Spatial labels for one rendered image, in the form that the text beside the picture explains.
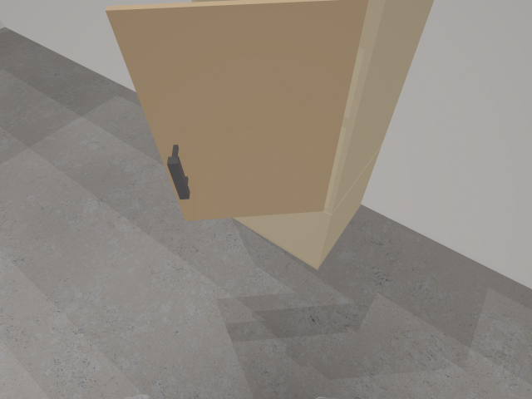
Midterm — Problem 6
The handle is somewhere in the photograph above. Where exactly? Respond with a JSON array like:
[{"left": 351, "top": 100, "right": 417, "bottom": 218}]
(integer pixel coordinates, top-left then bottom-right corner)
[{"left": 167, "top": 145, "right": 190, "bottom": 200}]

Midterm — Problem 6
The cupboard door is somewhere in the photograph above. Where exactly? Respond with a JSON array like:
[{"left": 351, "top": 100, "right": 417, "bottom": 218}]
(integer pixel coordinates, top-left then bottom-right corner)
[{"left": 106, "top": 0, "right": 368, "bottom": 221}]

